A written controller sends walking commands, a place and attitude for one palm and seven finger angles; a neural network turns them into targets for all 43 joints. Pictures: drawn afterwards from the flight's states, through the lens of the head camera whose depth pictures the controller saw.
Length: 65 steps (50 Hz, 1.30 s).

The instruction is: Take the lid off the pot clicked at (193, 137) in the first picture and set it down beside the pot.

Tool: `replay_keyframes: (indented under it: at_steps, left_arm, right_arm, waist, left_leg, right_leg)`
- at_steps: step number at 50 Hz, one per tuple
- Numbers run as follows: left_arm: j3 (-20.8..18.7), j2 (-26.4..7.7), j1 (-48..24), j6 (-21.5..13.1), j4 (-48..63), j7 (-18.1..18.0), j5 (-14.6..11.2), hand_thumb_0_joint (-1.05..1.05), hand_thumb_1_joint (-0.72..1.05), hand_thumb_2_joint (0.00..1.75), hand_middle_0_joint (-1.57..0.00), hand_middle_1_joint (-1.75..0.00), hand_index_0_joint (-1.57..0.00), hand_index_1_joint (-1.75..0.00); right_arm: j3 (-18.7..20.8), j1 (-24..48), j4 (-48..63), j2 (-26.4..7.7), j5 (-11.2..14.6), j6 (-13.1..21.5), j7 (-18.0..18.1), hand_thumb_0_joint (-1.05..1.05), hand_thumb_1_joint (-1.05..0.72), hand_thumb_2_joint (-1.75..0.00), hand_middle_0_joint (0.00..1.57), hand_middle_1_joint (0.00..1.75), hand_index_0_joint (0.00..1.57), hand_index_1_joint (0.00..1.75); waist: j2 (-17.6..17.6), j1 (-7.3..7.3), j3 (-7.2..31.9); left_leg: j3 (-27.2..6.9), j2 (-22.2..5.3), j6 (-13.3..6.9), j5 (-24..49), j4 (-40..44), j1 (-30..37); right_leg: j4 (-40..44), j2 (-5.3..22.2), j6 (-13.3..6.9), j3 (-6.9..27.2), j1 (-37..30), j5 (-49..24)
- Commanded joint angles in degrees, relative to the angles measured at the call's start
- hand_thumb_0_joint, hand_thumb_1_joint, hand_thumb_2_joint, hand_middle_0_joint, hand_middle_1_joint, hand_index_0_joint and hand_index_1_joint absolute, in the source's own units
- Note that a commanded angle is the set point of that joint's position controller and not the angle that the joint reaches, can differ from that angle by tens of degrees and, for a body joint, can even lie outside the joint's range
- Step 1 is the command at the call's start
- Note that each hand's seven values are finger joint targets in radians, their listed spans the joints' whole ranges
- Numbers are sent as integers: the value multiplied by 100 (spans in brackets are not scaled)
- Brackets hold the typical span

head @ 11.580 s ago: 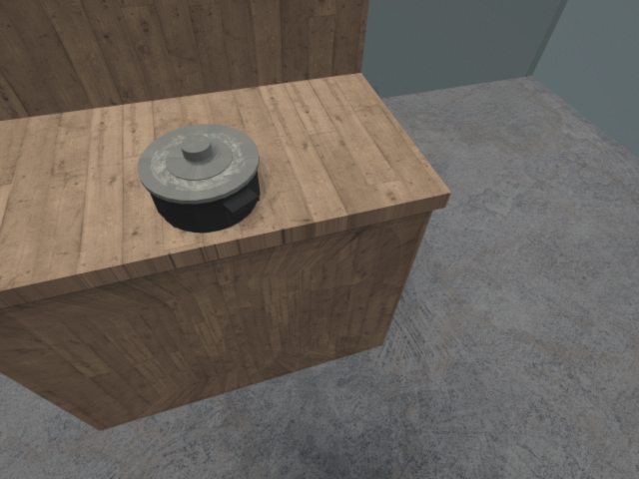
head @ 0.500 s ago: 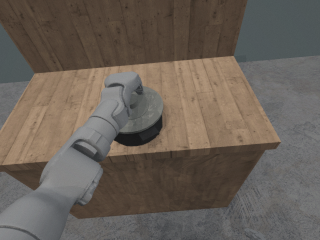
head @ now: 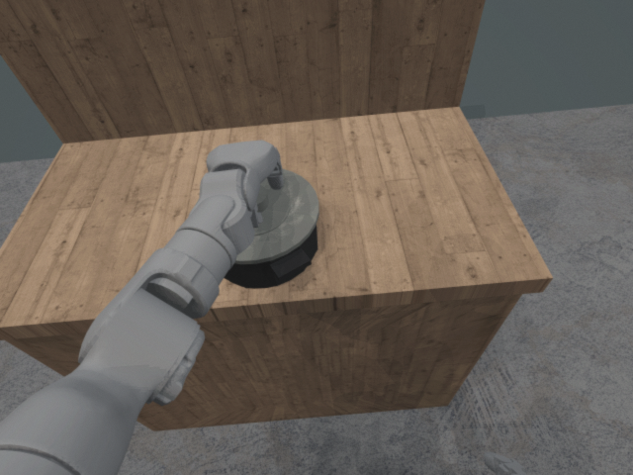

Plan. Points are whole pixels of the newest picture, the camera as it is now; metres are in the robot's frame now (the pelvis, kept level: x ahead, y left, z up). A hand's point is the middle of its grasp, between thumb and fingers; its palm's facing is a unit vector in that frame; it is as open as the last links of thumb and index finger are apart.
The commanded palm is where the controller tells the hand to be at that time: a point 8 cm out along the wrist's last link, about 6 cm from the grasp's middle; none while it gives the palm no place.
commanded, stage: close the fingers and squeeze the knob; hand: left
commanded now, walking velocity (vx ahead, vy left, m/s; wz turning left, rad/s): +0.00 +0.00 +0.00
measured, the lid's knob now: (252, 199) +0.48 +0.08 +0.09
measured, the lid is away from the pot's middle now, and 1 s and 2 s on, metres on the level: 0.00 0.00 0.02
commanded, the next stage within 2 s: lift the lid straight up in 1.06 s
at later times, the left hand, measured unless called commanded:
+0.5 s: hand (251, 205) +0.45 +0.08 +0.10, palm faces -0.30 -0.07 -0.95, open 7.2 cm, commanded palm +0.43 +0.09 +0.16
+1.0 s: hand (249, 206) +0.45 +0.08 +0.10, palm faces -0.31 -0.07 -0.95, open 6.6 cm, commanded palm +0.43 +0.09 +0.16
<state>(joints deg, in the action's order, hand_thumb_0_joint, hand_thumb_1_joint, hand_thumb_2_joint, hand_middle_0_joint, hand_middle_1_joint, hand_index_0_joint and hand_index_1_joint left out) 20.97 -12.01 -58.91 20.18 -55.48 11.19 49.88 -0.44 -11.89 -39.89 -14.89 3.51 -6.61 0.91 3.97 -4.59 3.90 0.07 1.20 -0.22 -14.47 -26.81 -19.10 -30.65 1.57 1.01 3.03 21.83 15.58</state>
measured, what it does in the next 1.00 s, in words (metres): stands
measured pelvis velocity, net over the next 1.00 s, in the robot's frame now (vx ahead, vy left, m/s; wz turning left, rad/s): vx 0.00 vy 0.00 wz -0.01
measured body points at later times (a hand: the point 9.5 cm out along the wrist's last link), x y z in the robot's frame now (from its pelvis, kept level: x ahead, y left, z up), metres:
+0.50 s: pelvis +0.00 +0.00 +0.00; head +0.02 -0.04 +0.45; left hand +0.46 +0.08 +0.16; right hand +0.13 -0.25 -0.13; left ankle -0.01 +0.12 -0.74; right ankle -0.01 -0.13 -0.74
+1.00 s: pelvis +0.00 +0.00 +0.00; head +0.02 -0.04 +0.45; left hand +0.46 +0.08 +0.16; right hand +0.10 -0.25 -0.14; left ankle -0.01 +0.12 -0.74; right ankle -0.01 -0.13 -0.74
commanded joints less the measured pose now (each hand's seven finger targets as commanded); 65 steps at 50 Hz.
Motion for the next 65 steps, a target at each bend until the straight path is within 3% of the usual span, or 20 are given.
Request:
replay_keyframes:
  at_steps: [1, 4, 9, 11, 16, 19, 22, 26, 28, 30, 32, 35, 37, 39, 43, 45, 50, 51, 53, 65]
  left_arm:
    - [-403, -858, -2624, -134, 1083, -112, 78, 0, 6, 108, -63, -85, -63, -85]
    - [-259, -752, -2721, -86, 1068, -138, 105, 0, 10, 105, -64, -88, -64, -88]
    - [-524, -1088, -2488, -62, 972, -165, 148, 0, 16, 101, -67, -92, -67, -92]
    - [-321, -850, -2547, -132, 1308, -142, 165, 0, 19, 99, -68, -94, -68, -94]
    - [-681, -1296, -2419, -104, 1450, -200, 142, 0, 26, 93, -71, -97, -71, -97]
    - [-224, -799, -2423, -29, 1378, -191, 191, 0, 31, 88, -73, -98, -73, -98]
    - [-523, -1142, -2514, -21, 1339, -217, 169, 0, 35, 83, -76, -99, -76, -99]
    - [-309, -881, -2486, -60, 1431, -165, 180, 0, 33, 92, -70, -95, -77, -99]
    - [-530, -1141, -2446, -12, 1146, -182, 211, 0, 34, 94, -69, -94, -79, -100]
    - [-624, -1278, -2635, -56, 1423, -202, 169, 0, 36, 95, -69, -94, -80, -100]
    - [-408, -1037, -2494, -83, 1260, -175, 194, 0, 38, 96, -69, -94, -82, -101]
    - [-403, -1041, -2588, -58, 1143, -178, 223, 0, 42, 97, -70, -94, -85, -103]
    - [-611, -1300, -2677, -108, 1288, -208, 225, 0, 44, 98, -70, -94, -87, -103]
    - [-459, -1070, -2580, -129, 1404, -195, 222, 0, 46, 99, -71, -95, -89, -104]
    - [-642, -1295, -2355, -99, 1108, -209, 211, 0, 49, 100, -73, -96, -92, -105]
    - [-433, -1072, -2607, -103, 1297, -214, 222, 0, 51, 101, -74, -96, -93, -106]
    - [-450, -1059, -2586, -142, 1453, -248, 208, 0, 56, 104, -77, -98, -96, -107]
    - [-642, -1248, -2390, -146, 1293, -246, 176, 0, 57, 104, -77, -98, -97, -107]
    - [-536, -1190, -2542, -83, 1140, -245, 195, 0, 58, 105, -78, -98, -98, -107]
    - [-687, -1515, -2941, -175, 1362, -238, 188, 0, 61, 106, -80, -99, -100, -108]
  right_arm:
    - [227, 228, 726, -620, -17, 172, 25, 0, -90, -90, 20, 30, 20, 30]
    - [212, 248, 711, -611, 20, 157, 26, 0, -90, -90, 20, 30, 20, 30]
    - [200, 258, 703, -628, 11, 163, 44, 0, -90, -90, 20, 30, 20, 30]
    - [233, 328, 778, -588, 14, 178, 11, 0, -90, -90, 20, 30, 20, 30]
    - [224, 393, 796, -599, 9, 156, -7, 0, -90, -90, 20, 30, 20, 30]
    - [207, 470, 788, -555, 50, 133, -31, 0, -90, -90, 20, 30, 20, 30]
    - [210, 472, 779, -591, 30, 118, -4, 0, -90, -90, 20, 30, 20, 30]
    - [199, 510, 836, -552, 25, 126, -11, 0, -90, -90, 20, 30, 20, 30]
    - [199, 458, 761, -587, 24, 94, 19, 0, -90, -90, 20, 30, 20, 30]
    - [184, 467, 814, -564, 18, 131, 41, 0, -90, -90, 20, 30, 20, 30]
    - [174, 509, 826, -555, 31, 122, 43, 0, -90, -90, 20, 30, 20, 30]
    - [174, 437, 754, -590, 37, 100, 49, 0, -90, -90, 20, 30, 20, 30]
    - [179, 430, 793, -595, 17, 120, 58, 0, -90, -90, 20, 30, 20, 30]
    - [197, 411, 816, -553, 10, 157, 51, 0, -90, -90, 20, 30, 20, 30]
    - [187, 401, 784, -607, 26, 132, 62, 0, -90, -90, 20, 30, 20, 30]
    - [202, 411, 779, -585, 41, 152, 51, 0, -90, -90, 20, 30, 20, 30]
    - [232, 373, 790, -577, 19, 209, 33, 0, -90, -90, 20, 30, 20, 30]
    - [235, 363, 791, -599, 13, 204, 34, 0, -90, -90, 20, 30, 20, 30]
    - [201, 352, 726, -622, 40, 173, 51, 0, -90, -90, 20, 30, 20, 30]
    - [179, 361, 763, -592, 42, 309, 130, 0, -90, -90, 20, 30, 20, 30]
  waist:
    - [-864, -1, 2187]
    - [-931, -41, 2000]
    - [-994, 35, 1965]
    - [-886, 33, 2145]
    - [-934, 120, 2163]
    - [-843, 38, 1926]
    - [-829, 74, 2038]
    - [-824, 62, 2147]
    - [-918, 56, 1974]
    - [-830, 87, 2192]
    - [-897, 48, 2068]
    - [-879, 5, 1874]
    - [-809, 60, 2064]
    - [-749, 63, 2198]
    - [-980, 79, 1961]
    - [-839, 30, 1960]
    - [-742, 58, 2175]
    - [-926, 97, 2127]
    - [-887, 25, 1887]
    - [-800, 43, 2117]
  left_leg:
    - [239, 166, -357, 1649, 89, 900]
    - [276, 166, -362, 1429, 158, 822]
    - [286, 177, -372, 1427, 173, 750]
    - [269, 164, -372, 1654, 115, 902]
    - [262, 176, -375, 1668, 117, 836]
    - [272, 160, -351, 1521, 151, 886]
    - [258, 158, -348, 1416, 155, 893]
    - [232, 171, -344, 1546, 129, 930]
    - [275, 159, -351, 1372, 148, 824]
    - [260, 175, -354, 1421, 156, 884]
    - [270, 170, -353, 1408, 162, 838]
    - [253, 155, -344, 1349, 177, 819]
    - [250, 160, -348, 1317, 192, 841]
    - [262, 165, -354, 1518, 151, 976]
    - [271, 156, -360, 1331, 209, 749]
    - [270, 149, -352, 1315, 210, 842]
    - [239, 147, -361, 1456, 178, 997]
    - [229, 149, -368, 1430, 169, 868]
    - [269, 146, -359, 1195, 228, 751]
    - [260, 173, -390, 1223, 251, 862]
  right_leg:
    - [214, -213, -255, -513, -1008, -2425]
    - [253, -231, -227, -525, -921, -2285]
    - [263, -217, -225, -503, -1037, -2323]
    - [231, -207, -251, -507, -1063, -2452]
    - [242, -195, -245, -478, -1262, -2578]
    - [250, -230, -242, -536, -954, -2337]
    - [252, -225, -250, -495, -1017, -2196]
    - [229, -208, -268, -515, -1051, -2298]
    - [265, -225, -246, -496, -1005, -2202]
    - [247, -205, -239, -474, -1164, -2291]
    - [262, -204, -239, -480, -1074, -2257]
    - [282, -227, -250, -512, -901, -2145]
    - [273, -213, -251, -481, -1052, -2120]
    - [245, -215, -255, -497, -1077, -2294]
    - [307, -219, -237, -490, -1097, -2177]
    - [301, -225, -243, -509, -968, -2103]
    - [272, -237, -257, -507, -1027, -2176]
    - [304, -222, -255, -498, -1116, -2175]
    - [331, -231, -234, -499, -965, -2029]
    - [348, -213, -215, -434, -1134, -2103]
